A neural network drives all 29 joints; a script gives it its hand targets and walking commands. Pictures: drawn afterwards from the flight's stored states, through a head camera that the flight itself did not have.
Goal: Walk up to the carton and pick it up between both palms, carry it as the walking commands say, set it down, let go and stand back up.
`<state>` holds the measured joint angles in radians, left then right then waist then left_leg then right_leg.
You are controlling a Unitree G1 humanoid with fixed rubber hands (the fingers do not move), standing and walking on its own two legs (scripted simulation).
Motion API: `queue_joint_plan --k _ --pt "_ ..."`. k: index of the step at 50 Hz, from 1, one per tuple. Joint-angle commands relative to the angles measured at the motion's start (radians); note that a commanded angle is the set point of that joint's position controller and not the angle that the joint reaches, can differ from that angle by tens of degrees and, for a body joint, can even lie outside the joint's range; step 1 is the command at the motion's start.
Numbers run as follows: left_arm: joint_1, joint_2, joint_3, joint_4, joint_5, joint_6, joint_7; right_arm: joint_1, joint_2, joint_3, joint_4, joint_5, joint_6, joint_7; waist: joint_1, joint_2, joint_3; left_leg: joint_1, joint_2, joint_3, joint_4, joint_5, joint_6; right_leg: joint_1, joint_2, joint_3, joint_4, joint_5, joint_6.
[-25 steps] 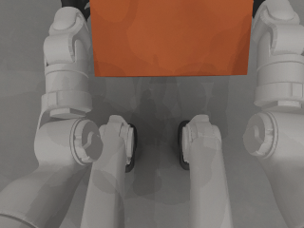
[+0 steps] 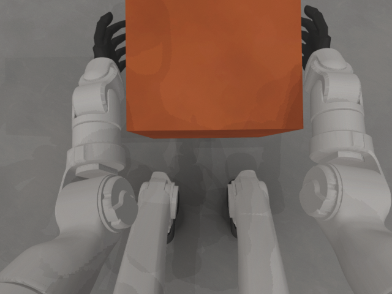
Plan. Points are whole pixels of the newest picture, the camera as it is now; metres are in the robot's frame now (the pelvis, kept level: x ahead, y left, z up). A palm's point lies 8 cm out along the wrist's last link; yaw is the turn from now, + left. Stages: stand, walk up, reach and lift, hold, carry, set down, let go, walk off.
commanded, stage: reach and lift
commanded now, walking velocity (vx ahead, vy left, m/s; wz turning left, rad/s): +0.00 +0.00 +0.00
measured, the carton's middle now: (208, 63) +0.53 -0.02 -0.14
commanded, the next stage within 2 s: none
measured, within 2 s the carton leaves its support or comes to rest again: neither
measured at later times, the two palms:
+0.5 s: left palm (81, 61) +0.48 +0.17 +0.00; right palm (324, 46) +0.50 -0.19 -0.01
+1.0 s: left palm (42, 42) +0.47 +0.16 +0.09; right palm (365, 30) +0.48 -0.19 +0.08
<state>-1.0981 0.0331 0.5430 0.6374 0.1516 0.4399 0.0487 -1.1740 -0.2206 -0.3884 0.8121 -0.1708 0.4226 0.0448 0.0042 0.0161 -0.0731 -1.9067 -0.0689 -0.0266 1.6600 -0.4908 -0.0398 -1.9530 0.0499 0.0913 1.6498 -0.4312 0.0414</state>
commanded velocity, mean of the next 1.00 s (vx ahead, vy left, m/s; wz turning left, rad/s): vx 0.00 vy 0.00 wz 0.00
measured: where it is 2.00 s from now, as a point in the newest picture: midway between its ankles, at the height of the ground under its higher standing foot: (202, 221)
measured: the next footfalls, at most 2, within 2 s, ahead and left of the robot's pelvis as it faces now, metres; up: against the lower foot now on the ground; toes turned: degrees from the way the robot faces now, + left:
none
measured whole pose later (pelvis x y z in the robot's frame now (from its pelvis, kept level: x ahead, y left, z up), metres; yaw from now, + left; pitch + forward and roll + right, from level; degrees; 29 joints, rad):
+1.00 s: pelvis +0.04 +0.00 +0.12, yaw -2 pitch +34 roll +2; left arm -0.74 -0.09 0.54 0.49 0.20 0.44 0.00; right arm -0.82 -0.08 -0.40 0.67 -0.21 0.43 0.07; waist 0.04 0.01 -0.20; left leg -1.41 -0.05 -0.03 1.25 -0.45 -0.02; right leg -1.46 0.04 0.11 1.25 -0.39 0.03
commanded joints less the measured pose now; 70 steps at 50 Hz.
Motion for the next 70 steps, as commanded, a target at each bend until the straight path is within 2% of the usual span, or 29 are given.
queue_joint_plan --k 1,2,6,8,9,14,15,16,18,19,23,27,29,32,35,37,40,49,50,51,52,55,58,61,62,63,65,68,70 --pt "-0.813 -0.916 -0.544 0.026 -0.167 0.004 -0.255 -0.692 0.945 0.403 -0.088 0.166 -0.009 0.245 -0.012 -0.058 -1.204 0.556 -0.085 0.115 -0.194 0.082 0.022 0.697 0.075 -0.168 -0.188 0.062 -0.033" --pt "-0.721 -0.915 -0.498 0.057 -0.139 -0.003 -0.263 -0.631 1.02 0.375 -0.084 0.17 -0.013 0.256 0.039 -0.032 -1.049 0.533 -0.095 0.13 -0.229 0.08 0.037 0.675 0.084 -0.145 -0.206 0.048 -0.032" --pt "-0.699 -0.977 -0.576 -0.056 -0.188 -0.031 -0.283 -0.59 1.062 0.46 -0.168 0.195 -0.022 0.264 0.005 -0.106 -1.185 0.597 -0.087 0.11 -0.241 0.198 0.028 0.737 0.099 -0.161 -0.213 0.184 -0.015" --pt "-0.632 -0.954 -0.582 -0.033 -0.178 -0.031 -0.284 -0.521 1.101 0.505 -0.207 0.211 -0.023 0.265 0.069 -0.085 -1.171 0.571 -0.094 0.124 -0.236 0.332 0.028 0.828 0.088 -0.125 -0.225 0.316 -0.016" --pt "-0.605 -0.968 -0.586 -0.054 -0.166 -0.046 -0.297 -0.452 1.146 0.469 -0.151 0.187 -0.029 0.264 0.015 -0.097 -1.184 0.551 -0.094 0.107 -0.26 0.37 0.033 0.885 0.093 -0.12 -0.224 0.422 -0.008" --pt "-0.524 -0.868 -0.579 -0.044 -0.173 -0.068 -0.317 -0.404 1.095 0.457 -0.139 0.146 -0.042 0.237 0.037 -0.162 -1.044 0.493 -0.089 0.077 -0.302 0.287 0.049 0.859 0.09 -0.099 -0.251 0.338 0.005" --pt "-0.52 -0.973 -0.645 -0.116 -0.202 -0.066 -0.316 -0.379 1.123 0.504 -0.201 0.17 -0.052 0.226 -0.028 -0.152 -1.234 0.648 -0.091 0.061 -0.327 0.376 0.041 0.976 0.106 -0.122 -0.275 0.432 0.005" --pt "-0.428 -0.918 -0.561 0.038 -0.154 -0.061 -0.315 -0.391 1.081 0.461 -0.14 0.133 -0.058 0.227 0.025 -0.105 -0.98 0.497 -0.091 0.089 -0.316 0.34 0.03 0.831 0.092 -0.1 -0.292 0.38 0.001" --pt "-0.408 -0.945 -0.57 -0.002 -0.145 -0.066 -0.311 -0.371 1.105 0.462 -0.128 0.116 -0.062 0.211 0.009 -0.127 -0.997 0.575 -0.088 0.063 -0.338 0.34 0.036 0.826 0.101 -0.113 -0.299 0.338 -0.001" --pt "-0.339 -1.016 -0.654 -0.093 -0.179 -0.079 -0.308 -0.341 1.176 0.587 -0.297 0.192 -0.083 0.207 0.068 -0.058 -1.252 0.706 -0.108 0.092 -0.337 0.466 0.018 1.094 0.096 -0.075 -0.322 0.528 -0.006" --pt "-0.45 -0.912 -0.671 -0.137 -0.204 -0.091 -0.325 -0.385 1.1 0.583 -0.331 0.191 -0.084 0.188 0.001 -0.081 -1.299 0.59 -0.089 0.044 -0.333 0.46 0.031 1.084 0.083 -0.068 -0.291 0.623 -0.001" --pt "-0.405 -0.927 -0.674 -0.158 -0.165 -0.07 -0.316 -0.173 1.097 0.484 -0.221 0.114 -0.06 0.193 -0.03 -0.027 -1.039 0.625 -0.08 0.064 -0.408 0.382 0.005 0.994 0.098 -0.088 -0.394 0.419 -0.027" --pt "-0.431 -0.907 -0.622 -0.096 -0.136 -0.074 -0.33 -0.211 1.119 0.453 -0.13 0.074 -0.047 0.2 -0.029 -0.111 -0.921 0.534 -0.072 0.069 -0.411 0.212 0.018 0.951 0.096 -0.079 -0.407 0.277 -0.027" --pt "-0.351 -1.031 -0.674 -0.09 -0.138 -0.05 -0.318 -0.275 1.116 0.507 -0.265 0.127 -0.061 0.214 -0.001 0.04 -1.013 0.719 -0.088 0.084 -0.476 0.23 0.018 1.032 0.089 -0.085 -0.456 0.266 -0.042" --pt "-0.397 -0.996 -0.643 -0.093 -0.134 -0.04 -0.305 -0.367 1.126 0.55 -0.239 0.16 -0.052 0.218 0.065 -0.003 -1.028 0.764 -0.079 0.081 -0.459 0.16 0.022 1.009 0.09 -0.09 -0.452 0.152 -0.04" --pt "-0.503 -1.058 -0.752 -0.264 -0.182 -0.041 -0.297 -0.404 1.144 0.598 -0.352 0.222 -0.043 0.244 0.014 -0.001 -1.243 0.997 -0.07 0.047 -0.521 0.212 0.033 1.026 0.107 -0.126 -0.454 0.192 -0.032" --pt "-0.499 -0.997 -0.673 -0.163 -0.157 -0.032 -0.298 -0.41 1.145 0.545 -0.258 0.177 -0.038 0.252 0.074 -0.069 -1.029 0.838 -0.077 0.068 -0.52 0.133 0.037 1.009 0.096 -0.113 -0.479 0.102 -0.037" --pt "-0.322 -1.059 -0.658 -0.091 -0.142 0.002 -0.32 -0.224 1.153 0.476 -0.162 0.112 -0.016 0.275 0.0 -0.099 -0.858 0.962 -0.064 0.055 -0.601 0.141 0.023 1.051 0.087 -0.112 -0.588 0.104 -0.045" --pt "-0.293 -1.057 -0.621 -0.061 -0.131 -0.002 -0.318 -0.237 1.137 0.461 -0.186 0.098 -0.022 0.271 -0.014 -0.136 -0.817 0.979 -0.06 0.027 -0.614 0.208 0.03 1.041 0.095 -0.12 -0.589 0.177 -0.033" --pt "-0.236 -1.095 -0.653 -0.096 -0.113 0.006 -0.33 -0.131 1.146 0.47 -0.183 0.093 -0.014 0.265 0.003 0.004 -0.865 0.964 -0.089 0.079 -0.638 0.214 0.016 1.169 0.079 -0.092 -0.631 0.212 -0.045" --pt "-0.25 -1.04 -0.606 -0.016 -0.125 0.0 -0.333 -0.212 1.143 0.489 -0.202 0.1 -0.032 0.256 0.014 -0.127 -0.776 0.887 -0.065 0.041 -0.619 0.228 0.035 1.147 0.08 -0.096 -0.609 0.228 -0.036" --pt "-0.119 -1.064 -0.627 -0.054 -0.111 -0.026 -0.346 -0.132 1.189 0.551 -0.27 0.126 -0.041 0.263 0.02 -0.112 -0.917 0.992 -0.077 0.039 -0.63 0.442 0.026 1.274 0.075 -0.083 -0.638 0.454 -0.022" --pt "-0.144 -1.105 -0.804 -0.268 -0.185 -0.077 -0.34 0.028 1.23 0.61 -0.332 0.146 -0.069 0.256 0.011 0.014 -1.12 1.115 -0.082 0.023 -0.65 0.691 -0.004 1.396 0.078 -0.058 -0.636 0.731 -0.034" --pt "-0.092 -1.0 -0.716 -0.221 -0.135 -0.102 -0.339 0.01 1.211 0.598 -0.299 0.136 -0.082 0.243 0.055 -0.096 -0.932 0.949 -0.078 0.028 -0.685 0.578 0.015 1.42 0.071 -0.037 -0.669 0.706 -0.024" --pt "-0.074 -0.999 -0.743 -0.249 -0.138 -0.103 -0.333 0.089 1.224 0.585 -0.309 0.131 -0.079 0.246 0.028 -0.003 -0.924 1.024 -0.077 0.039 -0.71 0.598 0.017 1.415 0.061 -0.025 -0.686 0.717 -0.027" --pt "-0.049 -1.044 -0.765 -0.215 -0.159 -0.097 -0.332 0.073 1.208 0.613 -0.324 0.13 -0.087 0.232 0.023 -0.066 -0.859 1.06 -0.075 0.014 -0.723 0.592 0.018 1.349 0.078 -0.04 -0.688 0.69 -0.024" --pt "0.033 -1.035 -0.786 -0.243 -0.123 -0.099 -0.327 0.056 1.234 0.661 -0.393 0.157 -0.108 0.234 0.077 0.013 -0.995 1.136 -0.083 0.02 -0.745 0.612 0.014 1.442 0.08 -0.029 -0.717 0.666 -0.028" --pt "0.056 -1.014 -0.73 -0.194 -0.106 -0.095 -0.345 0.067 1.239 0.658 -0.368 0.13 -0.098 0.228 0.089 -0.06 -0.884 1.016 -0.089 0.028 -0.79 0.508 0.034 1.499 0.064 -0.007 -0.753 0.651 -0.022" --pt "0.044 -0.996 -0.72 -0.175 -0.096 -0.091 -0.364 0.13 1.195 0.628 -0.345 0.106 -0.092 0.226 0.04 -0.07 -0.832 0.981 -0.08 0.029 -0.8 0.472 0.025 1.53 0.05 0.001 -0.775 0.684 -0.028"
